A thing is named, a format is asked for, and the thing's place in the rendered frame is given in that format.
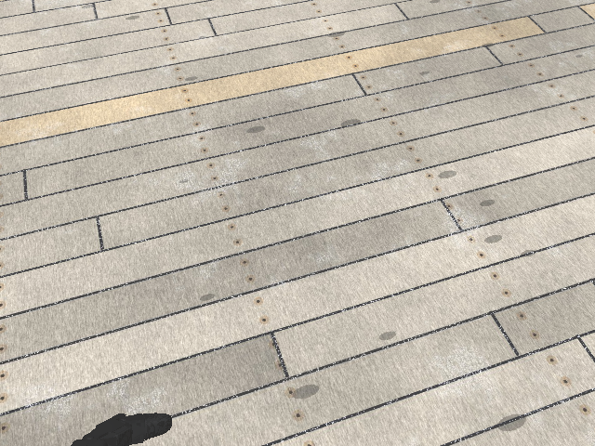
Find left robot hand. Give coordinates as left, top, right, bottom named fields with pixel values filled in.
left=71, top=413, right=172, bottom=446

